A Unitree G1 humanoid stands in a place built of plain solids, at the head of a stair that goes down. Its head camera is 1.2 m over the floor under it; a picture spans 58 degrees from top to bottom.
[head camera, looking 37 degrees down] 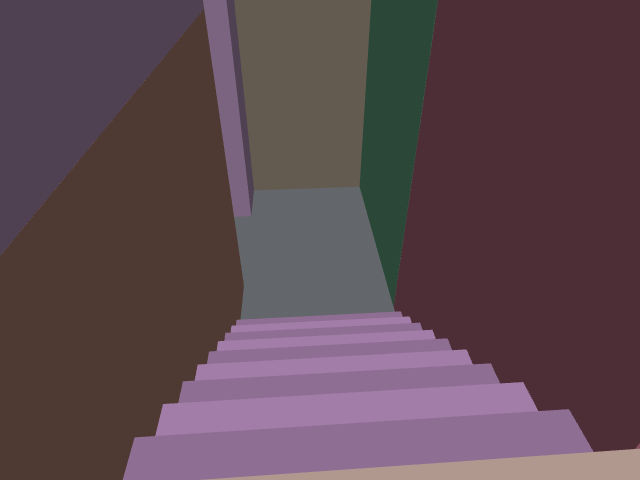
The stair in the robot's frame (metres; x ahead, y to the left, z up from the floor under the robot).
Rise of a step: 0.19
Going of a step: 0.24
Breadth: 1.49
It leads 4 degrees to the left of straight ahead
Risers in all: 10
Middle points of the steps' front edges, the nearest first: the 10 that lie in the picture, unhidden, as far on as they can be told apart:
0.57 -0.15 0.00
0.81 -0.13 -0.19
1.05 -0.11 -0.38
1.29 -0.10 -0.57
1.53 -0.08 -0.76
1.77 -0.06 -0.95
2.01 -0.05 -1.14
2.24 -0.03 -1.33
2.48 -0.01 -1.52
2.72 0.00 -1.71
